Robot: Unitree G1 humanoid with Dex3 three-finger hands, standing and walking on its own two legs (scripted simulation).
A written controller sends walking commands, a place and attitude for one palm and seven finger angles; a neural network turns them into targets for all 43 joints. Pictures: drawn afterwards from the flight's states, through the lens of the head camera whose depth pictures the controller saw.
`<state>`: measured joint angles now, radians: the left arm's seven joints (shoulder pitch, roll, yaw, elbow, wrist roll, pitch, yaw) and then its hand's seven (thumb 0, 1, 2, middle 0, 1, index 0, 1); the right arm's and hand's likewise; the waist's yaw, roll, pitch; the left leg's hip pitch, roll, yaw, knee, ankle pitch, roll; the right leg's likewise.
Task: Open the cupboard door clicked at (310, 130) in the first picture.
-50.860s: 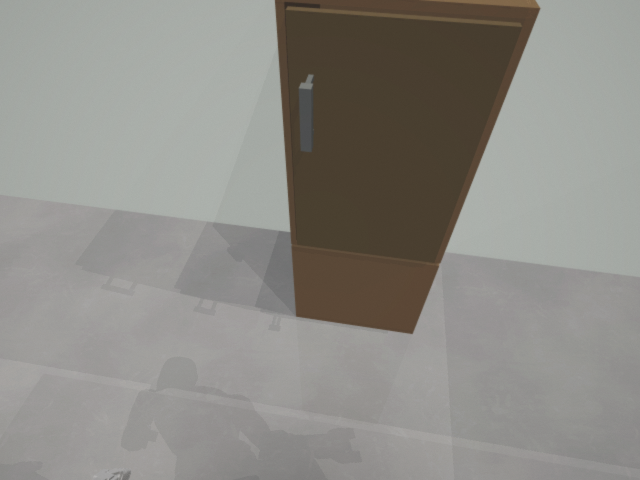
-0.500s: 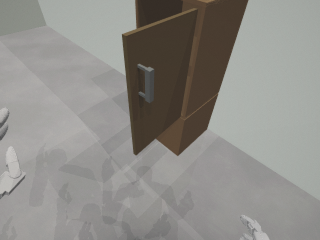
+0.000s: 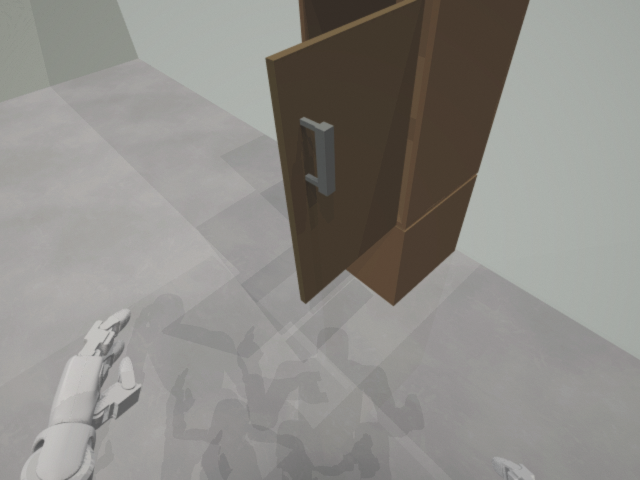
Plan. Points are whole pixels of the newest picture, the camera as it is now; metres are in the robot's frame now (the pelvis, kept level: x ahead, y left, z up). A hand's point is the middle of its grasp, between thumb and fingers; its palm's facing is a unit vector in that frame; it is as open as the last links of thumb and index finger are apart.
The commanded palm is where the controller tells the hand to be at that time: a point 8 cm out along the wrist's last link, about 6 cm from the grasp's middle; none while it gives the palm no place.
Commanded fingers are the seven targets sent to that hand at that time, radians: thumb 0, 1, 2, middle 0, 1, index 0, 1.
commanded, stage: let the arm hang, fingers relaxed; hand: left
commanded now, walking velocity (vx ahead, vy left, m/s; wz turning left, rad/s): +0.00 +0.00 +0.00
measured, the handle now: (316, 156) +0.60 +0.04 +0.10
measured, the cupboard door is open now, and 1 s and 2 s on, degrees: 93 93 93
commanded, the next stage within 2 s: look to check the result in 0.98 s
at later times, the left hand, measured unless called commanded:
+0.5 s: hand out of the picture -0.06 +0.20 -0.15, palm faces +0.02 -0.97 -0.26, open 7.3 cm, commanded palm none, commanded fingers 0.00 0.90 0.90 -0.20 -0.30 -0.20 -0.30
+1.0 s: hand out of the picture -0.02 +0.17 -0.16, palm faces +0.02 -0.98 -0.20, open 7.3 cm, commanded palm none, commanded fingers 0.00 0.90 0.90 -0.20 -0.30 -0.20 -0.30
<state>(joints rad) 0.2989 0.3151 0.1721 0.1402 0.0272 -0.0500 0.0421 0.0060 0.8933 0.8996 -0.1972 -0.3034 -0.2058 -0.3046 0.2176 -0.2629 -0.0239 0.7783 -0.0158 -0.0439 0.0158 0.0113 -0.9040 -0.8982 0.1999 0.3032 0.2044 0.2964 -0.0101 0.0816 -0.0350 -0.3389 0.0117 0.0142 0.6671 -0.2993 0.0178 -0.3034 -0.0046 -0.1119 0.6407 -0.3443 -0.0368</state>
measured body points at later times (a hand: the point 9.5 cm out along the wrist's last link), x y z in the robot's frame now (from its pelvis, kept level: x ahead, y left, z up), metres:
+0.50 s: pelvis -0.02 +0.00 +0.02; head +0.00 -0.01 +0.47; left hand -0.05 +0.25 -0.13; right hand -0.03 -0.21 -0.15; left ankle +0.01 +0.11 -0.72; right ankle +0.00 -0.10 -0.72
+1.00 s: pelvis -0.02 +0.00 +0.02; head -0.01 -0.01 +0.47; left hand -0.02 +0.22 -0.14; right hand -0.06 -0.21 -0.15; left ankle +0.01 +0.11 -0.72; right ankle +0.00 -0.10 -0.72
